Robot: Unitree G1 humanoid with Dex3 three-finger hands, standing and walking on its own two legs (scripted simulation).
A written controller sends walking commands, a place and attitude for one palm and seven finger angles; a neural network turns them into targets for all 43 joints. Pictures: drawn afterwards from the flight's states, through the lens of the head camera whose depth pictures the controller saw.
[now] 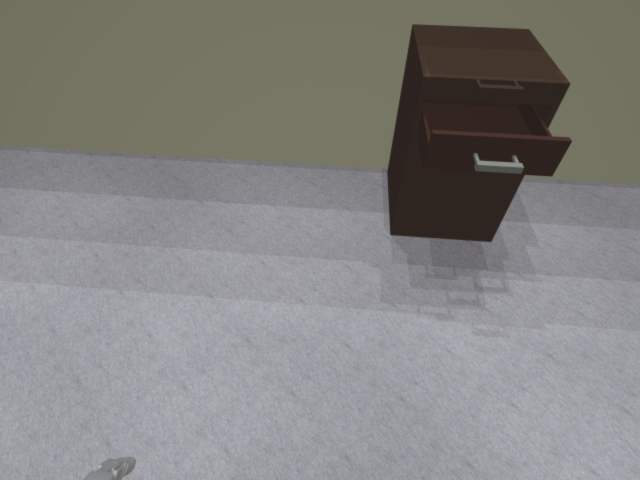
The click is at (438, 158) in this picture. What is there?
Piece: drawer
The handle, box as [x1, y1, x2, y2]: [473, 153, 523, 173]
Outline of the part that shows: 473,154 475,161 475,170 520,173 523,168 522,164 518,162 515,155 512,156 512,162 480,161 478,159 477,154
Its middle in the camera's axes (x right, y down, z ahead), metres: +0.51 -0.22 +1.12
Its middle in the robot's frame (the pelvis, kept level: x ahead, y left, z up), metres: +0.99 -0.46 -0.20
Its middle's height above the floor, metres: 0.57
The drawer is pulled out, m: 0.19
